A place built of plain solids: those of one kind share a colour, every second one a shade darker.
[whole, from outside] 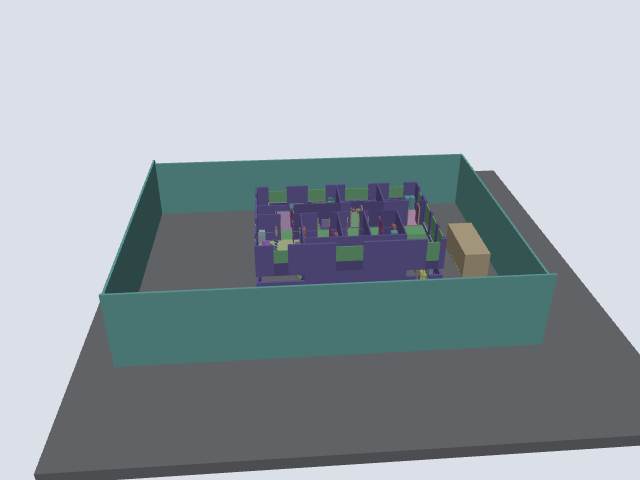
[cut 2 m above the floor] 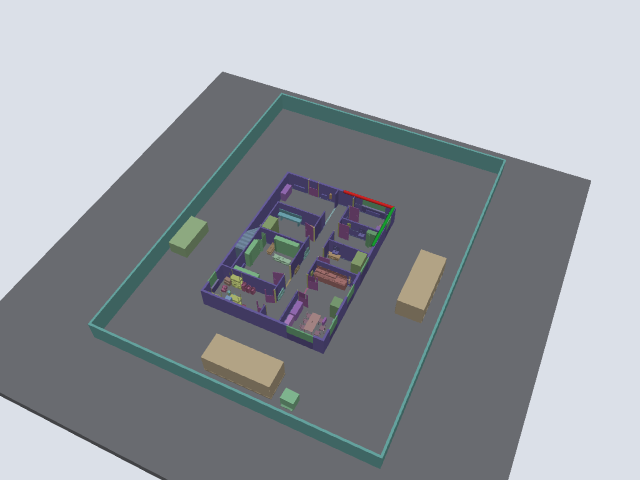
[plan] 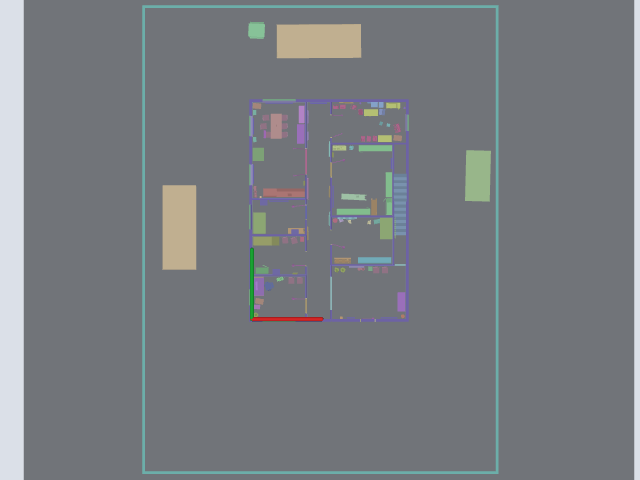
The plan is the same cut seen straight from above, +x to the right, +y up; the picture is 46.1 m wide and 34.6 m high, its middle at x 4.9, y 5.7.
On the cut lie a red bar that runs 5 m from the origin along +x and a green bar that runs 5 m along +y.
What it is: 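A works' own office and amenities block on a factory's ground, two floors round a stairwell, for the staff and hands of a middling works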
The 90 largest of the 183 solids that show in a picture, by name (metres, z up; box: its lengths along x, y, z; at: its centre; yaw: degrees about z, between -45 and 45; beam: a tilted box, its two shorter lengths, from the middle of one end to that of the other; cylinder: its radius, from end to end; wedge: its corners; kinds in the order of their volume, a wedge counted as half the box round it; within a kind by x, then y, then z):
{
 "yard_bound_1": {"box": [0.2, 33.79, 6.05], "at": [-7.81, 5.72, 2.98]},
 "yard_bound_2": {"box": [25.67, 0.2, 6.45], "at": [4.93, -11.08, 3.17]},
 "yard_bound_3": {"box": [25.67, 0.2, 6.05], "at": [4.93, 22.52, 2.98]},
 "yard_bound_4": {"box": [0.2, 33.79, 6.75], "at": [17.67, 5.72, 3.33]},
 "beyond_container_1": {"box": [2.32, 5.99, 2.59], "at": [-5.23, 6.61, 1.24]},
 "beyond_container_2": {"box": [2.4, 6.06, 2.65], "at": [-5.23, 6.61, 1.27]},
 "beyond_container_3": {"box": [5.99, 2.32, 2.59], "at": [4.83, 20.03, 1.24], "yaw": 0.3},
 "beyond_container_4": {"box": [6.06, 2.4, 2.65], "at": [4.83, 20.03, 1.27], "yaw": 0.3},
 "wall_1": {"box": [0.2, 1.21, 2.85], "at": [-0.1, 0.4, 1.38]},
 "wall_2": {"box": [0.2, 1.26, 2.95], "at": [-0.1, 0.42, 4.92]},
 "wall_3": {"box": [0.2, 1.01, 2.85], "at": [-0.1, 2.65, 1.38]},
 "wall_4": {"box": [0.2, 2.06, 2.95], "at": [-0.1, 3.88, 4.92]},
 "wall_5": {"box": [0.2, 2.9, 2.85], "at": [-0.1, 4.6, 1.38]},
 "wall_6": {"box": [0.2, 1.06, 2.95], "at": [-0.1, 7.22, 4.92]},
 "wall_7": {"box": [0.2, 1.81, 1.65], "at": [-0.1, 7.35, 0.78]},
 "wall_8": {"box": [0.2, 0.86, 2.95], "at": [-0.1, 8.18, 4.92]},
 "wall_9": {"box": [0.2, 1.01, 2.85], "at": [-0.1, 9.15, 1.38]},
 "wall_10": {"box": [0.2, 2.36, 1.25], "at": [-0.1, 9.78, 4.08]},
 "wall_11": {"box": [0.2, 0.86, 2.95], "at": [-0.1, 11.38, 4.92]},
 "wall_12": {"box": [0.2, 2.01, 2.85], "at": [-0.1, 12.15, 1.38]},
 "wall_13": {"box": [0.2, 1.21, 2.95], "at": [-0.1, 12.4, 4.92]},
 "wall_14": {"box": [0.2, 1.36, 2.95], "at": [-0.1, 15.18, 4.92]},
 "wall_15": {"box": [0.2, 1.21, 2.85], "at": [-0.1, 15.25, 1.38]},
 "wall_16": {"box": [0.96, 0.2, 2.85], "at": [0.28, -0.1, 1.38]},
 "wall_17": {"box": [0.96, 0.2, 2.85], "at": [0.28, 15.75, 1.38]},
 "wall_18": {"box": [1.41, 0.2, 2.95], "at": [0.5, 15.75, 4.92]},
 "wall_19": {"box": [2.41, 0.2, 1.05], "at": [1.95, -0.1, 0.47]},
 "wall_20": {"box": [3.9, 0.06, 2.85], "at": [1.95, 3.12, 1.38]},
 "wall_21": {"box": [3.9, 0.06, 2.85], "at": [1.95, 3.18, 1.38]},
 "wall_22": {"box": [3.9, 0.06, 2.85], "at": [1.95, 6.02, 1.38]},
 "wall_23": {"box": [3.9, 0.06, 2.85], "at": [1.95, 6.08, 1.38]},
 "wall_24": {"box": [3.9, 0.06, 2.95], "at": [1.95, 7.72, 4.92]},
 "wall_25": {"box": [3.9, 0.06, 2.85], "at": [1.95, 8.62, 1.38]},
 "wall_26": {"box": [3.9, 0.06, 2.85], "at": [1.95, 8.68, 1.38]},
 "wall_27": {"box": [3.9, 0.06, 2.95], "at": [1.95, 11.77, 4.92]},
 "wall_28": {"box": [2.41, 0.2, 1.05], "at": [1.95, 15.75, 0.47]},
 "wall_29": {"box": [0.06, 3.35, 2.85], "at": [3.87, 13.97, 1.38]},
 "wall_30": {"box": [0.06, 4.42, 2.95], "at": [3.93, 5.55, 4.92]},
 "wall_31": {"box": [0.06, 3.35, 2.85], "at": [3.93, 13.97, 1.38]},
 "wall_32": {"box": [1.8, 0.2, 2.85], "at": [4.8, -0.1, 1.38]},
 "wall_33": {"box": [1.8, 0.2, 2.85], "at": [4.8, 15.75, 1.38]},
 "wall_34": {"box": [0.06, 2.81, 2.85], "at": [5.67, 8.8, 1.38]},
 "wall_35": {"box": [4.5, 0.06, 2.85], "at": [7.95, 3.87, 1.38]},
 "wall_36": {"box": [4.5, 0.06, 2.95], "at": [7.95, 3.87, 4.92]},
 "wall_37": {"box": [4.5, 0.06, 2.85], "at": [7.95, 3.93, 1.38]},
 "wall_38": {"box": [4.5, 0.06, 2.95], "at": [7.95, 7.22, 4.92]},
 "wall_39": {"box": [4.5, 0.06, 2.85], "at": [7.95, 7.37, 1.38]},
 "wall_40": {"box": [4.5, 0.06, 2.85], "at": [7.95, 7.43, 1.38]},
 "wall_41": {"box": [4.5, 0.06, 2.95], "at": [7.95, 9.62, 4.92]},
 "wall_42": {"box": [4.5, 0.06, 2.95], "at": [7.95, 12.62, 4.92]},
 "wall_43": {"box": [4.5, 0.06, 2.85], "at": [7.95, 12.68, 1.38]},
 "wall_44": {"box": [1.51, 0.2, 2.95], "at": [8.4, -0.1, 4.92]},
 "wall_45": {"box": [5.6, 0.2, 2.85], "at": [8.5, -0.1, 1.38]},
 "wall_46": {"box": [5.6, 0.2, 2.85], "at": [8.5, 15.75, 1.38]},
 "wall_47": {"box": [0.06, 3.5, 2.85], "at": [10.17, 5.65, 1.38]},
 "wall_48": {"box": [0.06, 5.25, 2.85], "at": [10.17, 10.03, 1.38]},
 "wall_49": {"box": [0.06, 3.35, 2.95], "at": [10.23, 5.58, 4.92]},
 "wall_50": {"box": [0.06, 3.0, 2.95], "at": [10.23, 11.15, 4.92]},
 "wall_51": {"box": [0.96, 0.2, 2.95], "at": [10.82, -0.1, 4.92]},
 "wall_52": {"box": [0.2, 1.56, 2.95], "at": [11.2, 0.57, 4.92]},
 "wall_53": {"box": [0.2, 4.1, 2.85], "at": [11.2, 1.85, 1.38]},
 "wall_54": {"box": [0.2, 1.36, 2.95], "at": [11.2, 3.23, 4.92]},
 "wall_55": {"box": [0.2, 2.66, 2.95], "at": [11.2, 5.22, 4.92]},
 "wall_56": {"box": [0.2, 2.31, 1.2], "at": [11.2, 7.7, 4.05]},
 "wall_57": {"box": [0.2, 8.75, 3.75], "at": [11.2, 8.28, 1.82]},
 "wall_58": {"box": [0.2, 3.81, 2.95], "at": [11.2, 10.75, 4.92]},
 "wall_59": {"box": [0.2, 0.91, 2.85], "at": [11.2, 13.1, 1.38]},
 "wall_60": {"box": [0.2, 1.61, 2.95], "at": [11.2, 13.45, 4.92]},
 "wall_61": {"box": [0.2, 1.11, 2.85], "at": [11.2, 15.3, 1.38]},
 "raised_floor_gallery_1": {"box": [1.93, 15.78, 0.25], "at": [4.8, 7.83, 3.58]},
 "raised_floor_gallery_2": {"box": [5.53, 3.13, 0.25], "at": [8.4, 14.15, 3.58]},
 "beyond_skip_1": {"box": [1.78, 3.66, 1.35], "at": [16.29, 10.32, 0.62], "yaw": -1.4},
 "raised_floor_drawing_1": {"box": [4.03, 7.88, 0.25], "at": [1.95, 3.88, 3.58]},
 "wc_cubicles_1": {"box": [0.91, 1.54, 2.08], "at": [0.54, 6.92, 0.99]},
 "wc_cubicles_2": {"box": [0.91, 1.54, 2.08], "at": [9.67, 6.53, 0.99]},
 "raised_floor_wages_1": {"box": [5.53, 4.03, 0.25], "at": [8.4, 1.95, 3.58]},
 "lockers_1": {"box": [2.4, 0.45, 1.85], "at": [7.32, 7.74, 0.88]},
 "lockers_2": {"box": [2.4, 0.45, 1.85], "at": [8.9, 12.31, 0.88]},
 "lockers_3": {"box": [0.45, 1.8, 1.85], "at": [9.86, 9.68, 0.88]},
 "raised_floor_manager_1": {"box": [4.03, 4.18, 0.25], "at": [1.95, 9.78, 3.58]},
 "raised_floor_planning_1": {"box": [4.03, 3.98, 0.25], "at": [1.95, 13.72, 3.58]},
 "vending_machine_1": {"box": [0.82, 0.95, 1.88], "at": [0.46, 11.87, 0.89]},
 "counter_1": {"box": [0.55, 1.4, 0.95], "at": [3.51, 13.34, 0.57]},
 "counter_2": {"box": [0.55, 1.4, 0.95], "at": [10.77, 1.24, 0.57]},
 "stair_1": {"box": [0.94, 0.24, 2.34], "at": [10.68, 8.81, 1.12]},
 "stair_2": {"box": [0.94, 0.24, 3.57], "at": [10.68, 10.35, 1.74]},
 "kitchenette_1": {"box": [3.0, 0.6, 0.68], "at": [2.31, 9.09, 0.44]},
 "beyond_tote_tank_1": {"box": [1.18, 0.94, 1.02], "at": [0.33, 20.81, 0.63], "yaw": -2.5},
 "cupboard_steel_1": {"box": [0.92, 0.45, 1.88], "at": [0.72, 3.49, 0.89]},
 "recycling_station_1": {"box": [0.42, 1.26, 1.0], "at": [3.58, 14.75, 0.45]}
}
